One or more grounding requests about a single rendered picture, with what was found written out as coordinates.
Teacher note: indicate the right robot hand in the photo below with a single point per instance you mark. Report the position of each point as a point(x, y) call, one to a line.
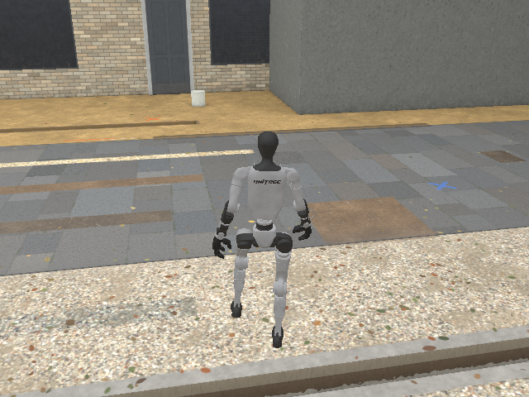
point(300, 228)

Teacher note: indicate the left robot forearm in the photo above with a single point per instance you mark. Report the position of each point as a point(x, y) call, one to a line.
point(224, 223)

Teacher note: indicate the right robot forearm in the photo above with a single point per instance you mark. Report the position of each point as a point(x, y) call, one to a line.
point(304, 216)

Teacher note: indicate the left robot foot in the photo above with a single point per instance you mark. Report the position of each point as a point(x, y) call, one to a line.
point(236, 312)

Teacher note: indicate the left robot hand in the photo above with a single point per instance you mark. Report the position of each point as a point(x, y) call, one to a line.
point(216, 246)

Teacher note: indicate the left robot upper arm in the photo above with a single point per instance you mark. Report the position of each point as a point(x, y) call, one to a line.
point(236, 187)

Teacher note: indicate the humanoid robot torso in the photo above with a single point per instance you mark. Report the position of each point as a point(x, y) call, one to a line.
point(265, 199)

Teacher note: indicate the right robot upper arm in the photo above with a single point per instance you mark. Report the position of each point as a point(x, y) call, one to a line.
point(292, 176)

